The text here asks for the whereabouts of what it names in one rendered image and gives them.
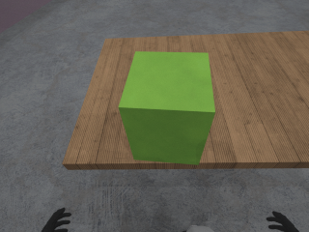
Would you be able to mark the robot right hand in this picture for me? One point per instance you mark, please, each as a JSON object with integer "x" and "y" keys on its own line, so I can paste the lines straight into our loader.
{"x": 286, "y": 226}

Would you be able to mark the carton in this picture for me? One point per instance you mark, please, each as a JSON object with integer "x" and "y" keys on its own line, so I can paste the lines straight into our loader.
{"x": 167, "y": 106}

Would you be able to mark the table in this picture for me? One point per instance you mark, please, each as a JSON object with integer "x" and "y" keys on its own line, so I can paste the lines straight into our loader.
{"x": 260, "y": 86}

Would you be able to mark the robot left hand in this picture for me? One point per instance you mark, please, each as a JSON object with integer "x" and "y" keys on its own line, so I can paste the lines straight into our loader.
{"x": 53, "y": 221}

